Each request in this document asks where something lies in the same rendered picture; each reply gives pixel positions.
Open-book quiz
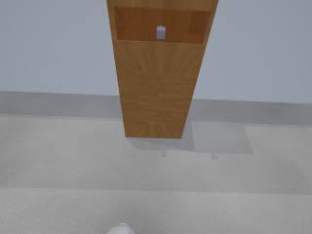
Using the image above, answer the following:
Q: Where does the handle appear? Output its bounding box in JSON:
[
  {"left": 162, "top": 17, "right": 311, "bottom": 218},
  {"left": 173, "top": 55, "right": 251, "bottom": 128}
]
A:
[{"left": 156, "top": 25, "right": 166, "bottom": 39}]

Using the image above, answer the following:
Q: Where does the drawer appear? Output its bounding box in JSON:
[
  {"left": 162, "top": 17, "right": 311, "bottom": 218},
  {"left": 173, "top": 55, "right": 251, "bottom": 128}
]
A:
[{"left": 113, "top": 5, "right": 210, "bottom": 44}]

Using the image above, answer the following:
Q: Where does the cabinet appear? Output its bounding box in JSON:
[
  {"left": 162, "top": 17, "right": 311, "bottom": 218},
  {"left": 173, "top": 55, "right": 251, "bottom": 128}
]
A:
[{"left": 106, "top": 0, "right": 218, "bottom": 139}]

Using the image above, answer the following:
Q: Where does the left robot thigh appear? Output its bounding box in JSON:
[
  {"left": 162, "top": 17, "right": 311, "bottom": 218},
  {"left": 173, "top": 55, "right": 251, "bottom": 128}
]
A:
[{"left": 106, "top": 224, "right": 135, "bottom": 234}]

